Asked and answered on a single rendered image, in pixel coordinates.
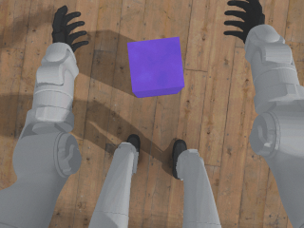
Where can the left robot hand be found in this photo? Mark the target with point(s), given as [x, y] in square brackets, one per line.
[61, 30]

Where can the carton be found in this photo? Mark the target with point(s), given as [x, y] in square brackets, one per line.
[156, 67]

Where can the robot right foot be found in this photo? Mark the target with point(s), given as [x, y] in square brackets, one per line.
[178, 147]

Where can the robot left upper arm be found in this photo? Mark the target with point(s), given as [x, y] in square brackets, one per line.
[42, 164]

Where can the right robot hand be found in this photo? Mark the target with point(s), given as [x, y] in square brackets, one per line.
[252, 17]

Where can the robot left forearm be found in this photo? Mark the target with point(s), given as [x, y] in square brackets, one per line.
[53, 94]

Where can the robot right thigh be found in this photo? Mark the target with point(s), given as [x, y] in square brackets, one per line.
[199, 207]

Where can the robot right forearm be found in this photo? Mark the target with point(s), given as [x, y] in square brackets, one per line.
[273, 71]

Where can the robot right upper arm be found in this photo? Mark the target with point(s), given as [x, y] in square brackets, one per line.
[278, 136]

